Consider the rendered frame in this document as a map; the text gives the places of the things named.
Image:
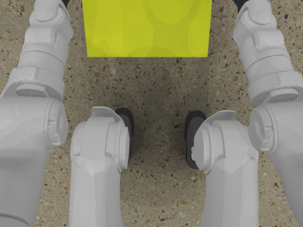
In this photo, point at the left robot forearm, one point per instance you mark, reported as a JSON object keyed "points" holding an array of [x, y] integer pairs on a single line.
{"points": [[44, 53]]}

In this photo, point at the carton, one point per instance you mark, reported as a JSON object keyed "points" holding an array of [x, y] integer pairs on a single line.
{"points": [[147, 28]]}

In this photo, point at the right robot forearm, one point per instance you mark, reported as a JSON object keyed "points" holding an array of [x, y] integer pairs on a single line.
{"points": [[264, 56]]}

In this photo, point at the robot right thigh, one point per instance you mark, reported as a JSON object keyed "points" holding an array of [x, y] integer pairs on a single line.
{"points": [[231, 197]]}

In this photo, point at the robot left upper arm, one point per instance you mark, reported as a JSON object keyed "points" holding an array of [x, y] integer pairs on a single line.
{"points": [[30, 127]]}

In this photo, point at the right robot hand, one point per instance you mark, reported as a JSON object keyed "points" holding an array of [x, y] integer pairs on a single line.
{"points": [[240, 3]]}

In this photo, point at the robot right upper arm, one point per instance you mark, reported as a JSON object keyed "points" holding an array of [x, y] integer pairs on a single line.
{"points": [[277, 129]]}

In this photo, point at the right robot shin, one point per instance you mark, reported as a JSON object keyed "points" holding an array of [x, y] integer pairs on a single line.
{"points": [[223, 115]]}

